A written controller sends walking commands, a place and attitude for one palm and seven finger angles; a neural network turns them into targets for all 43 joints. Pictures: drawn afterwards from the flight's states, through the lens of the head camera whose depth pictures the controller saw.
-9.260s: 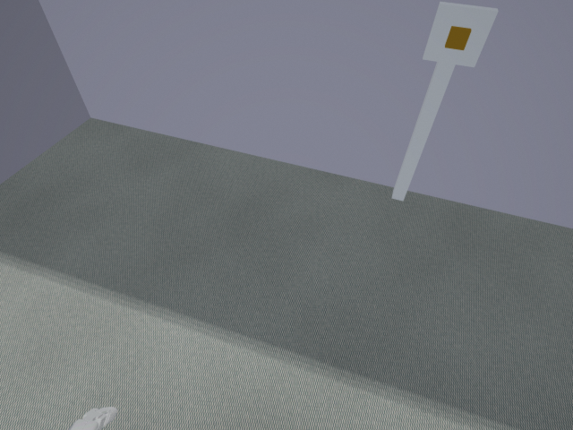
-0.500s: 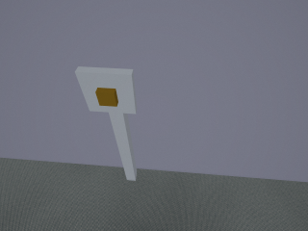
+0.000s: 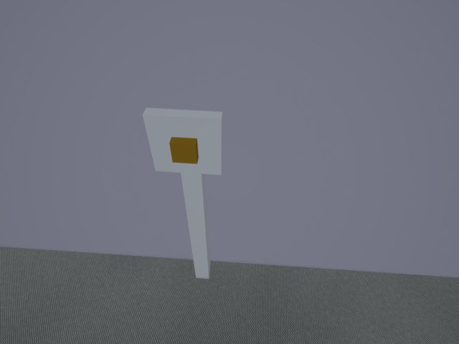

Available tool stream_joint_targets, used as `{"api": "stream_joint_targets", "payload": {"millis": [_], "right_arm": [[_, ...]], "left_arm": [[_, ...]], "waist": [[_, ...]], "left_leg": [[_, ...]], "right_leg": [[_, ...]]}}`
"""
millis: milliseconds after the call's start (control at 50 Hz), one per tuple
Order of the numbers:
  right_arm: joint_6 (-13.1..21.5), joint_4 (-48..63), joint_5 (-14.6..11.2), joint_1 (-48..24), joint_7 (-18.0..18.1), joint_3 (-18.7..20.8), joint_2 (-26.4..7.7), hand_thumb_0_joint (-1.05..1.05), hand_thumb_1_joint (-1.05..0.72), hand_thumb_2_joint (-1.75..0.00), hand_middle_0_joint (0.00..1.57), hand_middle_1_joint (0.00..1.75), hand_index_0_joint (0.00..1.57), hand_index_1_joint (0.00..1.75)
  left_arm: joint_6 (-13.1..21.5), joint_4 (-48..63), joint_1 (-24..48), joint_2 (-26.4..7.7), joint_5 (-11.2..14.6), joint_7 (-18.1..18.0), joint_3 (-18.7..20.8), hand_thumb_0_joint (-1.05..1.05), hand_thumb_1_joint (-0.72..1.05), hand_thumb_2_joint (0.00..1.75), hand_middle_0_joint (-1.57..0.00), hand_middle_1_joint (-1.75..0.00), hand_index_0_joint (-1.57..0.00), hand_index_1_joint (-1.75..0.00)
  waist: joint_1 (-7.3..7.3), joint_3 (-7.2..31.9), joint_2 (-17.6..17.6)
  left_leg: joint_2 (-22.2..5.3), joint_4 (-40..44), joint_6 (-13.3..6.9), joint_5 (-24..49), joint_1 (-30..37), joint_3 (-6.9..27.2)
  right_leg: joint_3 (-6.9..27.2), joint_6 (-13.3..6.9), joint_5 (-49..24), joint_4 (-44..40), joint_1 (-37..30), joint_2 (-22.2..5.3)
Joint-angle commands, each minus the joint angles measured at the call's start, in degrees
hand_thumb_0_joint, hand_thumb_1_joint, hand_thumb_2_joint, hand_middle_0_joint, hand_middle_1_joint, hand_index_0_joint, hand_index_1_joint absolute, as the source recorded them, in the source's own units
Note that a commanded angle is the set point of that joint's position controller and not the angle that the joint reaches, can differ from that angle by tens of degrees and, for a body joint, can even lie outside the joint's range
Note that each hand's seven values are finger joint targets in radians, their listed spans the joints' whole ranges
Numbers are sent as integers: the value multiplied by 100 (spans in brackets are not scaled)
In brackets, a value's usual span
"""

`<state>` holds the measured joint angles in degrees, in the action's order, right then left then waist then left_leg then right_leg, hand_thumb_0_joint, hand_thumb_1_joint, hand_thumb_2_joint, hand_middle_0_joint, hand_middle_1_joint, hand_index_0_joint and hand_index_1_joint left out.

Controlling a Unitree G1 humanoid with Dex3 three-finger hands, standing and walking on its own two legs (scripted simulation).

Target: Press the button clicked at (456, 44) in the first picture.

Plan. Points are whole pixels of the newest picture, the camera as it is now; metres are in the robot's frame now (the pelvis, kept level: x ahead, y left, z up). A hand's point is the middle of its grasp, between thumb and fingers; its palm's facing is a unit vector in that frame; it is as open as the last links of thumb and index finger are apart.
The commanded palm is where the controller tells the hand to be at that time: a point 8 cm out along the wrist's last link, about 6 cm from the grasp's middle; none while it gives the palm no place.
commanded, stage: shuffle to correct the standing spot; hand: left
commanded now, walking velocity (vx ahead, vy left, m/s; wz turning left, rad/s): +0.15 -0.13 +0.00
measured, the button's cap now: (184, 149) +0.54 +0.15 +0.03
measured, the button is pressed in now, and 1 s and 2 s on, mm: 0 0 0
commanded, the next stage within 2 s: come to a stop and stand still in 0.26 s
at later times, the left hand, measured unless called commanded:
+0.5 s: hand out of the picture +0.00 +0.08 -0.18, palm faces +0.07 -0.99 -0.14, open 7.3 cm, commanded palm none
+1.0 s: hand out of the picture +0.08 +0.16 -0.18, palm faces +0.03 -0.97 -0.23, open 7.3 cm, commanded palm none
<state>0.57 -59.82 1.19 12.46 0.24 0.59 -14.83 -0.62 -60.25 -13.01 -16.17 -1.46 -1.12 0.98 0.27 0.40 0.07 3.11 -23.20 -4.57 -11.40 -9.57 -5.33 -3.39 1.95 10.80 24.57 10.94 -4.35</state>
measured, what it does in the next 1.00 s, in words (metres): stands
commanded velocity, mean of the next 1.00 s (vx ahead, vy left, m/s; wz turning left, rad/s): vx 0.00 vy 0.00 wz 0.00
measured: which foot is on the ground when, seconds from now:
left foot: down 0.00-1.00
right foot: down 0.00-1.00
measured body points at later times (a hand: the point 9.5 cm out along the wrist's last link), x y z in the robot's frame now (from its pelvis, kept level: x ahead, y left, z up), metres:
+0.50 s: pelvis +0.06 -0.06 -0.01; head +0.07 -0.06 +0.44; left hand +0.00 +0.14 -0.17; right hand +0.04 -0.28 -0.17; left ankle +0.04 +0.05 -0.72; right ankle +0.03 -0.15 -0.74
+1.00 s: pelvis +0.03 -0.03 -0.01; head +0.03 -0.02 +0.44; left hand +0.08 +0.21 -0.16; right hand +0.09 -0.26 -0.15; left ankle +0.08 +0.05 -0.74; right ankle +0.03 -0.15 -0.74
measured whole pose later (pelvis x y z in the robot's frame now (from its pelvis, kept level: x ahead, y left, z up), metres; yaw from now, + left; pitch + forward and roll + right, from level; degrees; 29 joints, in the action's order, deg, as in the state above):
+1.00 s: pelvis +0.03 -0.03 -0.01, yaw -1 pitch -3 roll -1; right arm -1.7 -59.2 0.9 10.6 0.9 1.7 -9.3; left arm -1.3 -57.1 -14.4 -10.4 -1.4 -3.0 1.1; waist 0.2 -1.7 0.0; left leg 0.0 -29.3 -3.8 -11.8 -15.2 -6.9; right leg -3.7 0.1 16.0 29.1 10.5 -0.9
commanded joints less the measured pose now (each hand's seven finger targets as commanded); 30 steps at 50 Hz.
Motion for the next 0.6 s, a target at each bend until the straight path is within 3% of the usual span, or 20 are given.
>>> {"api": "stream_joint_targets", "payload": {"millis": [0, 80, 120, 200, 260, 300, 320, 340, 360, 380, 400, 440, 460, 520, 560, 580], "right_arm": [[71, 138, 4, 30, 53, 118, -672, 0, -90, -90, 20, 30, 20, 30], [-38, 37, 11, 217, 80, 154, -732, 0, -90, -90, 20, 30, 20, 30], [-60, 1, 19, 301, 102, 190, -785, 0, -90, -90, 20, 30, 20, 30], [-24, -73, 7, 499, 157, 230, -726, 0, -90, -90, 20, 30, 20, 30], [6, -110, -8, 601, 175, 230, -550, 0, -90, -90, 20, 30, 20, 30], [30, -114, -15, 609, 174, 203, -346, 0, -90, -90, 20, 30, 20, 30], [32, -94, -26, 562, 165, 183, -235, 0, -90, -90, 20, 30, 20, 30], [56, -66, -33, 532, 158, 138, -51, 0, -90, -90, 20, 30, 20, 30], [58, -19, -33, 478, 151, 101, 135, 0, -90, -90, 20, 30, 20, 30], [54, 36, -32, 284, 142, 88, 193, 0, -90, -90, 20, 30, 20, 30], [57, 19, -48, 285, 145, 68, 251, 0, -90, -90, 20, 30, 20, 30], [65, -107, -106, 411, 153, 25, 467, 0, -90, -90, 20, 30, 20, 30], [58, -167, -139, 464, 157, 25, 471, 0, -90, -90, 20, 30, 20, 30], [6, -271, -173, 678, 189, 79, 482, 0, -90, -90, 20, 30, 20, 30], [-29, -224, -121, 629, 235, 142, 188, 0, -90, -90, 20, 30, 20, 30], [-65, -162, -98, 567, 241, 182, 127, 0, -90, -90, 20, 30, 20, 30]], "left_arm": [[58, 86, -307, -181, 9, -21, -22, 0, 90, 90, -20, -30, -20, -30], [-19, 21, -529, -77, -35, 12, -60, 0, 90, 90, -20, -30, -20, -30], [-32, 24, -586, -51, -48, 48, -52, 0, 90, 90, -20, -30, -20, -30], [-17, 19, -823, 120, -32, 97, -18, 0, 90, 90, -20, -30, -20, -30], [38, -12, -1037, 188, -31, 99, 16, 0, 90, 90, -20, -30, -20, -30], [84, -89, -1317, 183, -16, 77, 44, 0, 90, 90, -20, -30, -20, -30], [106, -128, -1458, 122, -16, 57, 66, 0, 90, 90, -20, -30, -20, -30], [137, -196, -1653, 44, -11, 23, 100, 0, 90, 90, -20, -30, -20, -30], [170, -256, -1885, -57, 5, -28, 154, 0, 90, 90, -20, -30, -20, -30], [217, -275, -1971, 10, 18, -69, 146, 0, 90, 90, -20, -30, -20, -30], [273, -265, -1856, 129, 12, -103, 105, 0, 90, 90, -20, -30, -20, -30], [333, -225, -1606, 230, 7, -167, 71, 0, 90, 90, -20, -30, -20, -30], [341, -197, -1490, 174, 5, -183, 54, 0, 90, 90, -20, -30, -20, -30], [260, -128, -1265, 164, 66, -227, 49, 0, 90, 90, -20, -30, -20, -30], [181, -48, -1316, 250, 104, -251, 76, 0, 90, 90, -20, -30, -20, -30], [152, -28, -1383, 293, 78, -278, 97, 0, 90, 90, -20, -30, -20, -30]], "waist": [[12, -326, -66], [-44, -583, -317], [-53, -744, -219], [-67, -723, -535], [-24, -733, -331], [55, -767, -19], [118, -827, 373], [174, -773, 894], [219, -693, 1352], [289, -658, 1154], [186, -621, 779], [38, -356, 233], [5, -225, 177], [-112, -61, 437], [-32, -4, 182], [1, -70, 155]], "left_leg": [[-1194, 1311, 219, -1597, -614, 1404], [-1439, 1503, 71, -2460, -567, 1689], [-1547, 1447, -49, -2537, -589, 1762], [-1654, 1220, -191, -2125, -367, 1664], [-1515, 809, -141, -1694, -555, 1384], [-1236, 365, -22, -1649, -975, 992], [-1006, -74, 58, -1567, -1302, 743], [-665, -787, 181, -1366, -1645, 255], [-469, -1551, 292, -1400, -1919, -137], [-548, -2126, 321, -1761, -2005, 33], [-633, -2405, 339, -1724, -1939, 216], [-697, -2072, 413, -1551, -1580, 289], [-665, -1630, 451, -1364, -1320, 227], [-500, -425, 502, 281, -416, 59], [-928, -656, 348, 2485, 206, 268], [-1031, -864, 287, 2834, 235, 268]], "right_leg": [[206, -189, 358, -158, -31, -101], [17, -195, 888, 233, 402, 116], [-11, -232, 942, 355, 562, 174], [-24, -278, 813, 467, 707, 204], [93, -353, 616, 150, 399, 161], [426, -476, 780, -56, 53, -27], [783, -592, 909, -279, -159, -167], [1273, -786, 876, -573, -492, -503], [1879, -1032, 555, -942, -678, -1006], [2076, -1241, -407, -1064, -659, -1299], [1952, -1334, -1507, -949, -639, -1359], [1380, -1291, -3796, -464, -826, -1264], [1111, -1221, -4426, -255, -903, -1141], [675, -797, -4492, 330, -638, -752], [494, -447, -3636, 457, -92, -508], [521, -373, -3330, 388, 79, -444]]}}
